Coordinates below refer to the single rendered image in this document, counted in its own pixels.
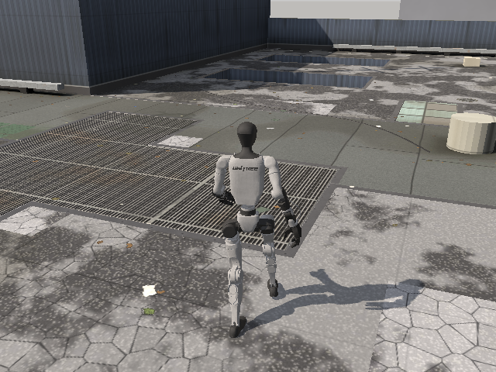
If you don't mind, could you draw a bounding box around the robot left hand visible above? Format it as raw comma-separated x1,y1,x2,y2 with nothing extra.
219,191,235,205

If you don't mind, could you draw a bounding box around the robot left upper arm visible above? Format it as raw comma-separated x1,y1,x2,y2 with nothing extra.
213,155,232,195

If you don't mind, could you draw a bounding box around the robot right hand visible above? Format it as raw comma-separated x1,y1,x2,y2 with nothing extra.
284,224,301,248

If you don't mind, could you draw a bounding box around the right robot forearm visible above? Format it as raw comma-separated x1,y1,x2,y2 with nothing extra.
277,187,298,227

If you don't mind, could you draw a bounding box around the robot right upper arm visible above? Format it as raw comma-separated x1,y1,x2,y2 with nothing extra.
263,156,284,200

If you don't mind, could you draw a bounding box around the robot right shin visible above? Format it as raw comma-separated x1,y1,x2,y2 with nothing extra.
265,243,277,288

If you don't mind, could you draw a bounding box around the robot right thigh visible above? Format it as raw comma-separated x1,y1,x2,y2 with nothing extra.
259,215,275,257

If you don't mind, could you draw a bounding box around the left robot forearm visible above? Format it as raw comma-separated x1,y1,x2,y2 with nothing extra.
212,184,226,200

